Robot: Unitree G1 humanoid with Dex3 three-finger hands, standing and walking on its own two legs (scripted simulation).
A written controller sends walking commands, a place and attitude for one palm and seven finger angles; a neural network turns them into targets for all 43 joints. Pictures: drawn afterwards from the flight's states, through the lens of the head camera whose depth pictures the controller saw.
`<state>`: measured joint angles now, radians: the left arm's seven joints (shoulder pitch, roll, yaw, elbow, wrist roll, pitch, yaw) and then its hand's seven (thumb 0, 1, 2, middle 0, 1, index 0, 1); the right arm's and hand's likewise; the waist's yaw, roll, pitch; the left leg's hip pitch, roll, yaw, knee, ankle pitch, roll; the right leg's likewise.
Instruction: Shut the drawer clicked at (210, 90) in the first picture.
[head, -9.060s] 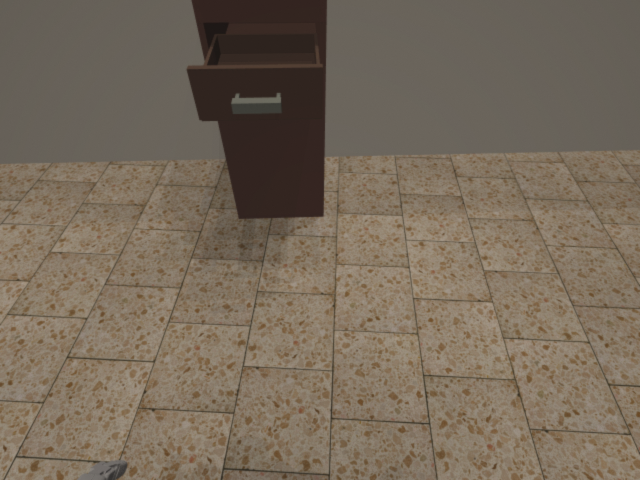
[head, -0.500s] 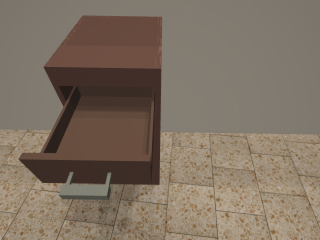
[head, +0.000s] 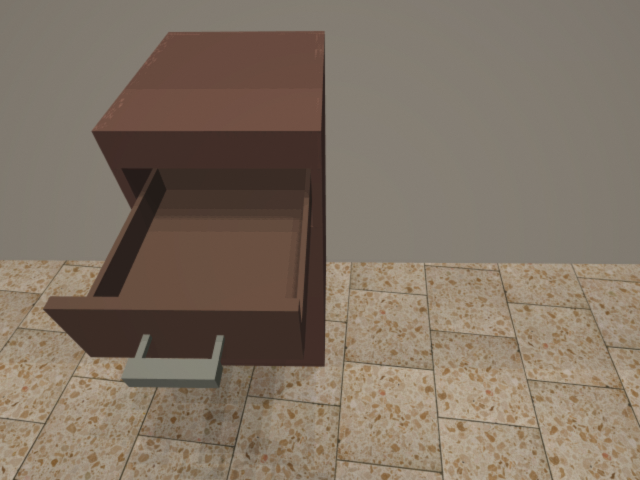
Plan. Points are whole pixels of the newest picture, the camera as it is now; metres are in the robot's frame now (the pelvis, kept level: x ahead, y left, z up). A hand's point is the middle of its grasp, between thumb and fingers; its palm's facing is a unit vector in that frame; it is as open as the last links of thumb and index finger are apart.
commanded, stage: raise the hand and make a fist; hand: left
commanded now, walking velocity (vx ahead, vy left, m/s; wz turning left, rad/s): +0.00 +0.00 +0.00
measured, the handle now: (178, 357) +0.28 +0.22 -0.02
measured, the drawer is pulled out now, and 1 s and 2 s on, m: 0.30 0.28 0.28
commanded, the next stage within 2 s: bring the fist close to the handle in 1.78 s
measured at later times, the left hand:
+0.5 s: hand out of the picture +0.12 +0.14 -0.01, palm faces +0.04 -1.00 -0.02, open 4.9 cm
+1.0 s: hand (180, 477) +0.13 +0.15 +0.03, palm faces +0.05 -1.00 -0.05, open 3.1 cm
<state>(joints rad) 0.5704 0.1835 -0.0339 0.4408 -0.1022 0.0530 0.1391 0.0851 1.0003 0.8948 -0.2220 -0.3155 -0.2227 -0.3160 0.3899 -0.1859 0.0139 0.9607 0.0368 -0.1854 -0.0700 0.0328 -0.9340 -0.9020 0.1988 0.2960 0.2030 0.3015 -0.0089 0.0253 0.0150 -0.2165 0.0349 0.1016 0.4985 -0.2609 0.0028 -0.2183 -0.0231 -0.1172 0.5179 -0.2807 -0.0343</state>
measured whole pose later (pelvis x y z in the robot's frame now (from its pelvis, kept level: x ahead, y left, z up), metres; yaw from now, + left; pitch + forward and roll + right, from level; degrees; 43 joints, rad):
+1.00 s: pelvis -0.02 +0.00 -0.06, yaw +2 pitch +8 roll -1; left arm 0.78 0.17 0.00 -0.40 -0.18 -0.35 -0.12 0.02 0.90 0.90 -1.15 -1.32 -1.15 -1.32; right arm 0.24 -0.23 -0.04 0.50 0.04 -0.22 -0.05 0.02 -0.91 -0.90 0.19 0.30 0.20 0.30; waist 0.00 0.04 -0.10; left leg -0.67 0.05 0.05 0.99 -0.46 0.01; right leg -0.64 -0.04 -0.15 0.97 -0.47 -0.04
